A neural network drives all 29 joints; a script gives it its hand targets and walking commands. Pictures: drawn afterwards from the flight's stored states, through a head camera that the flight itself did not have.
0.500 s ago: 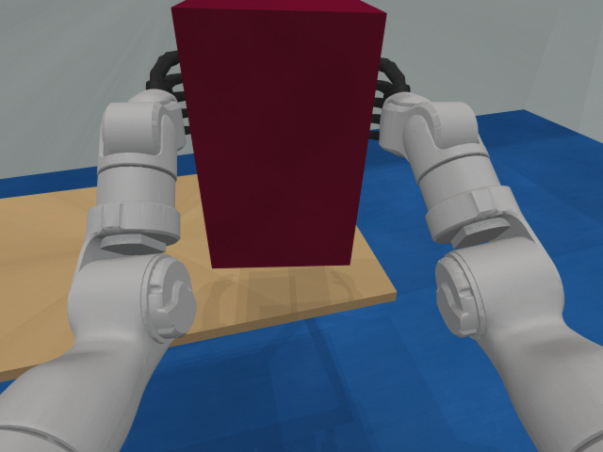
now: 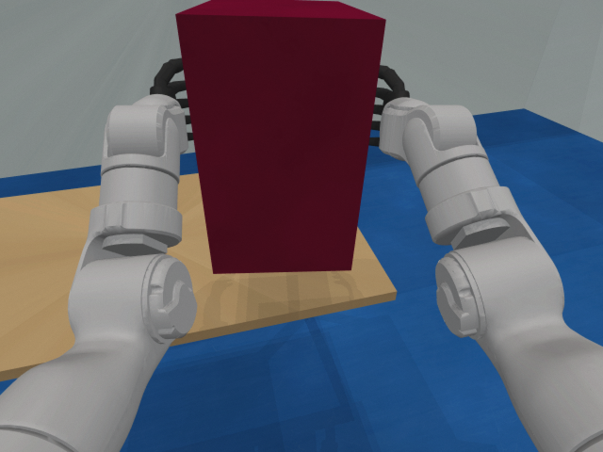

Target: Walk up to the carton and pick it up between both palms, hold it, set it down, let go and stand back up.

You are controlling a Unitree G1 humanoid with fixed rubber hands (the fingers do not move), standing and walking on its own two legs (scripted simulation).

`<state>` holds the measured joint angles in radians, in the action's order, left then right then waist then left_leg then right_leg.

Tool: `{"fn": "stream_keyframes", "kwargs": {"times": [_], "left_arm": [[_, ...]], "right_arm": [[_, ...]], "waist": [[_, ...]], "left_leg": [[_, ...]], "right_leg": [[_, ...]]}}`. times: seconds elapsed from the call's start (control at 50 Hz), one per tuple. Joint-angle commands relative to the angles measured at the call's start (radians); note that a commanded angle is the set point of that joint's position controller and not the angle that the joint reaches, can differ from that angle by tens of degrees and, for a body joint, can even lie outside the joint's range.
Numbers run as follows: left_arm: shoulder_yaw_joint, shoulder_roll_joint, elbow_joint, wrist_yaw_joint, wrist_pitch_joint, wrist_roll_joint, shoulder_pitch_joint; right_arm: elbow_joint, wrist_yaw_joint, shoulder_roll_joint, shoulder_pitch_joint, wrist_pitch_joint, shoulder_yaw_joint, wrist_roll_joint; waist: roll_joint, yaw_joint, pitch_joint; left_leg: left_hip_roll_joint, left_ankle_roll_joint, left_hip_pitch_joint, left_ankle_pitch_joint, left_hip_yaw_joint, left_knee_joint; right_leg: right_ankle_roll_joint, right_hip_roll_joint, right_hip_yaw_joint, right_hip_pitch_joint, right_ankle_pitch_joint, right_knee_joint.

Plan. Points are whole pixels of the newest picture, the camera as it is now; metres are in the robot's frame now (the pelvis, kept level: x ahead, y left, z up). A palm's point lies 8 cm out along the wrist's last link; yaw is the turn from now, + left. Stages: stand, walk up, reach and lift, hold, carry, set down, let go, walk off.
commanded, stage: hold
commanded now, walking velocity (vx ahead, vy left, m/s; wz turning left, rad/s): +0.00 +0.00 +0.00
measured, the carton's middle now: (280, 126) +0.45 +0.00 +0.28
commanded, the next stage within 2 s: none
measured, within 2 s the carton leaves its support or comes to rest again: neither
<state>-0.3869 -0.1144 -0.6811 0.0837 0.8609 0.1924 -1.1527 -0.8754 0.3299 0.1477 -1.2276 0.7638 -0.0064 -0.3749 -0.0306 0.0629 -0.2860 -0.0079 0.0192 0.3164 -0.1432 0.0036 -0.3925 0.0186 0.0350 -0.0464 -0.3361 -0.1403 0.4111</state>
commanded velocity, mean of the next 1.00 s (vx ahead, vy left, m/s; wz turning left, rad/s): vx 0.00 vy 0.00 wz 0.00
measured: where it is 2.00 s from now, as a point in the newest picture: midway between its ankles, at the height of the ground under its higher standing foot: outside the picture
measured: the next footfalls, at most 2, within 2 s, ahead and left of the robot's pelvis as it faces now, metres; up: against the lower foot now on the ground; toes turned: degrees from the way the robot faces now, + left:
none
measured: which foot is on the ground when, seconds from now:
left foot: down 0.00-1.00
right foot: down 0.00-1.00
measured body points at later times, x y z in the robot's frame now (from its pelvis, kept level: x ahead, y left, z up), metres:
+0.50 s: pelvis +0.00 +0.00 +0.00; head -0.08 -0.01 +0.44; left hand +0.40 +0.14 +0.33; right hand +0.39 -0.14 +0.32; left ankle +0.03 +0.13 -0.74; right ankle +0.04 -0.10 -0.74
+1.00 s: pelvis +0.00 +0.00 +0.00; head -0.08 -0.01 +0.44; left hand +0.40 +0.14 +0.33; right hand +0.39 -0.14 +0.32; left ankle +0.03 +0.13 -0.74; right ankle +0.04 -0.10 -0.74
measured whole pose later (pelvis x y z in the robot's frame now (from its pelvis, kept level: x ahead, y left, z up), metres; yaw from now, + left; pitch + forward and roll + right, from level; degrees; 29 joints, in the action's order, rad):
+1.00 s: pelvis +0.00 +0.00 +0.00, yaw +0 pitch +4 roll +0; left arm -0.39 -0.12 -0.65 0.09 0.87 0.18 -1.15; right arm -0.85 0.33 0.15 -1.23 0.76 -0.01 -0.38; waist -0.03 0.06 -0.29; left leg -0.01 0.02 0.32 -0.14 0.00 -0.39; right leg 0.02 0.04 -0.05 -0.34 -0.14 0.41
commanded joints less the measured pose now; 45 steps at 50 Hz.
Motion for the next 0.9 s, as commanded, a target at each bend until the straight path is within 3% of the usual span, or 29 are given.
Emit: {"fn": "stream_keyframes", "kwargs": {"times": [0.0, 0.02, 0.04, 0.08, 0.12, 0.14, 0.18, 0.2, 0.22, 0.26, 0.34, 0.38, 0.4, 0.42, 0.44, 0.48, 0.5, 0.52, 0.56, 0.62, 0.64, 0.66, 0.68, 0.7, 0.74, 0.78, 0.8, 0.82, 0.88], "left_arm": [[0.320, 0.669, 0.214, -0.132, -0.092, -0.250, -0.930], [0.324, 0.666, 0.214, -0.131, -0.091, -0.250, -0.931], [0.310, 0.666, 0.133, -0.137, -0.080, -0.241, -0.880], [0.289, 0.664, 0.147, -0.142, -0.076, -0.212, -0.835], [0.252, 0.635, 0.122, -0.153, -0.072, -0.180, -0.801], [0.257, 0.649, 0.161, -0.152, -0.075, -0.183, -0.820], [0.304, 0.662, 0.235, -0.147, -0.087, -0.219, -0.888], [0.327, 0.667, 0.205, -0.142, -0.085, -0.238, -0.907], [0.313, 0.665, 0.236, -0.139, -0.092, -0.253, -0.928], [0.311, 0.659, 0.197, -0.141, -0.084, -0.229, -0.895], [0.274, 0.642, 0.177, -0.146, -0.080, -0.203, -0.866], [0.298, 0.654, 0.180, -0.143, -0.081, -0.212, -0.897], [0.272, 0.662, 0.132, -0.145, -0.075, -0.189, -0.845], [0.286, 0.674, 0.146, -0.148, -0.079, -0.203, -0.885], [0.273, 0.649, 0.127, -0.149, -0.078, -0.190, -0.876], [0.272, 0.647, 0.189, -0.142, -0.084, -0.186, -0.876], [0.311, 0.666, 0.236, -0.140, -0.088, -0.224, -0.932], [0.293, 0.648, 0.222, -0.135, -0.087, -0.221, -0.900], [0.318, 0.659, 0.256, -0.133, -0.088, -0.239, -0.926], [0.300, 0.649, 0.213, -0.135, -0.078, -0.225, -0.901], [0.283, 0.648, 0.163, -0.142, -0.072, -0.205, -0.866], [0.262, 0.633, 0.132, -0.150, -0.065, -0.183, -0.809], [0.244, 0.634, 0.108, -0.155, -0.056, -0.156, -0.778], [0.220, 0.624, 0.094, -0.162, -0.062, -0.156, -0.783], [0.281, 0.654, 0.162, -0.163, -0.070, -0.184, -0.867], [0.300, 0.662, 0.243, -0.149, -0.083, -0.200, -0.895], [0.320, 0.673, 0.198, -0.152, -0.080, -0.222, -0.911], [0.310, 0.662, 0.216, -0.142, -0.090, -0.231, -0.939], [0.320, 0.679, 0.233, -0.132, -0.089, -0.237, -0.916]], "right_arm": [[0.385, -0.150, -0.676, -0.941, -0.080, 0.132, -0.227], [0.389, -0.152, -0.688, -0.947, -0.082, 0.134, -0.213], [0.363, -0.149, -0.633, -0.926, -0.076, 0.104, -0.196], [0.371, -0.144, -0.651, -0.903, -0.078, 0.121, -0.203], [0.330, -0.144, -0.644, -0.878, -0.068, 0.112, -0.195], [0.397, -0.140, -0.659, -0.914, -0.076, 0.137, -0.215], [0.402, -0.144, -0.661, -0.919, -0.078, 0.138, -0.219], [0.408, -0.146, -0.639, -0.949, -0.081, 0.129, -0.226], [0.421, -0.148, -0.681, -0.969, -0.081, 0.148, -0.233], [0.395, -0.145, -0.673, -0.941, -0.076, 0.142, -0.236], [0.384, -0.145, -0.682, -0.915, -0.069, 0.146, -0.223], [0.372, -0.146, -0.663, -0.930, -0.068, 0.117, -0.217], [0.370, -0.149, -0.664, -0.940, -0.075, 0.131, -0.212], [0.379, -0.150, -0.656, -0.957, -0.078, 0.118, -0.214], [0.320, -0.153, -0.646, -0.915, -0.071, 0.108, -0.201], [0.363, -0.150, -0.676, -0.921, -0.071, 0.137, -0.217], [0.403, -0.149, -0.680, -0.946, -0.080, 0.129, -0.223], [0.425, -0.149, -0.693, -0.968, -0.081, 0.151, -0.242], [0.444, -0.143, -0.693, -0.960, -0.080, 0.158, -0.241], [0.424, -0.145, -0.694, -0.966, -0.073, 0.158, -0.237], [0.362, -0.142, -0.660, -0.912, -0.063, 0.133, -0.217], [0.332, -0.142, -0.661, -0.882, -0.060, 0.131, -0.202], [0.303, -0.140, -0.626, -0.839, -0.060, 0.112, -0.199], [0.338, -0.140, -0.642, -0.885, -0.064, 0.118, -0.202], [0.373, -0.143, -0.646, -0.916, -0.070, 0.113, -0.208], [0.403, -0.146, -0.677, -0.922, -0.078, 0.148, -0.245], [0.382, -0.146, -0.647, -0.929, -0.075, 0.124, -0.232], [0.398, -0.152, -0.682, -0.970, -0.079, 0.138, -0.232], [0.410, -0.153, -0.690, -0.954, -0.088, 0.148, -0.235]], "waist": [[-0.018, 0.034, -0.436], [-0.003, 0.027, -0.451], [-0.009, 0.054, -0.381], [-0.004, 0.041, -0.404], [0.006, 0.035, -0.343], [0.025, 0.026, -0.379], [-0.003, 0.045, -0.423], [-0.024, 0.046, -0.425], [0.007, 0.029, -0.467], [-0.018, 0.035, -0.426], [0.013, 0.017, -0.397], [-0.015, 0.040, -0.396], [0.020, 0.022, -0.371], [-0.012, 0.034, -0.390], [-0.002, 0.029, -0.332], [0.013, 0.010, -0.402], [-0.008, 0.041, -0.455], [0.006, 0.009, -0.455], [0.002, 0.028, -0.479], [0.003, 0.009, -0.445], [0.002, 0.037, -0.383], [0.020, 0.022, -0.350], [0.009, 0.035, -0.316], [0.045, 0.017, -0.356], [0.006, 0.051, -0.379], [-0.015, 0.027, -0.458], [-0.030, 0.056, -0.401], [-0.008, 0.027, -0.405], [-0.022, 0.022, -0.469]], "left_leg": [[0.048, 0.020, -0.206, 0.080, -0.047, -0.008], [0.048, 0.022, -0.199, 0.081, -0.038, -0.008], [0.043, 0.023, -0.184, 0.014, -0.048, 0.003], [0.047, 0.018, -0.212, 0.073, -0.047, -0.005], [0.048, 0.018, -0.203, 0.058, -0.047, -0.004], [0.045, 0.012, -0.214, 0.080, -0.050, -0.003], [0.048, 0.021, -0.206, 0.081, -0.052, 0.000], [0.039, 0.024, -0.197, 0.055, -0.058, -0.001], [0.048, 0.015, -0.202, 0.087, -0.052, -0.010], [0.050, 0.019, -0.205, 0.080, -0.049, -0.014], [0.051, 0.010, -0.190, 0.057, -0.047, -0.004], [0.048, 0.019, -0.178, 0.041, -0.051, 0.005], [0.044, 0.011, -0.189, 0.061, -0.050, 0.000], [0.045, 0.019, -0.180, 0.038, -0.050, 0.003], [0.036, 0.023, -0.182, 0.021, -0.048, 0.015], [0.046, 0.018, -0.196, 0.071, -0.044, 0.004], [0.047, 0.026, -0.212, 0.093, -0.047, -0.010], [0.052, 0.011, -0.202, 0.105, -0.044, -0.017], [0.054, 0.015, -0.203, 0.128, -0.046, -0.024], [0.057, 0.009, -0.193, 0.083, -0.044, -0.014], [0.050, 0.013, -0.205, 0.080, -0.046, -0.007], [0.048, 0.010, -0.201, 0.065, -0.045, 0.003], [0.039, 0.015, -0.200, 0.055, -0.057, 0.007], [0.049, 0.007, -0.199, 0.044, -0.045, 0.007], [0.041, 0.017, -0.187, 0.019, -0.052, 0.010], [0.048, 0.016, -0.217, 0.100, -0.051, -0.006], [0.042, 0.023, -0.195, 0.045, -0.058, 0.003], [0.047, 0.017, -0.192, 0.036, -0.052, 0.003], [0.048, 0.022, -0.222, 0.138, -0.044, -0.023]], "right_leg": [[-0.042, 0.060, 0.008, 0.301, 0.152, -0.142], [-0.048, 0.060, 0.011, 0.309, 0.167, -0.134], [-0.044, 0.053, 0.005, 0.283, 0.094, -0.154], [-0.047, 0.053, 0.000, 0.318, 0.175, -0.145], [-0.054, 0.043, 0.001, 0.312, 0.151, -0.150], [-0.055, 0.054, 0.004, 0.320, 0.166, -0.142], [-0.045, 0.064, 0.014, 0.329, 0.172, -0.132], [-0.041, 0.064, 0.011, 0.319, 0.144, -0.134], [-0.045, 0.063, 0.006, 0.337, 0.179, -0.131], [-0.043, 0.058, 0.000, 0.325, 0.167, -0.138], [-0.053, 0.054, 0.002, 0.325, 0.154, -0.138], [-0.048, 0.054, 0.011, 0.314, 0.126, -0.140], [-0.050, 0.057, 0.007, 0.312, 0.135, -0.143], [-0.043, 0.055, 0.008, 0.315, 0.117, -0.144], [-0.046, 0.059, 0.015, 0.274, 0.082, -0.148], [-0.051, 0.060, 0.011, 0.325, 0.149, -0.137], [-0.050, 0.060, 0.020, 0.328, 0.177, -0.127], [-0.051, 0.059, 0.008, 0.340, 0.189, -0.129], [-0.051, 0.060, 0.004, 0.365, 0.238, -0.118], [-0.054, 0.053, 0.001, 0.340, 0.181, -0.133], [-0.054, 0.048, 0.002, 0.312, 0.180, -0.144], [-0.056, 0.054, 0.005, 0.309, 0.166, -0.148], [-0.048, 0.052, 0.002, 0.307, 0.165, -0.145], [-0.057, 0.051, 0.001, 0.325, 0.135, -0.150], [-0.052, 0.048, 0.012, 0.314, 0.116, -0.142], [-0.049, 0.059, 0.011, 0.352, 0.188, -0.126], [-0.043, 0.056, 0.008, 0.320, 0.137, -0.139], [-0.048, 0.063, 0.013, 0.291, 0.095, -0.143], [-0.044, 0.061, 0.006, 0.331, 0.207, -0.129]]}}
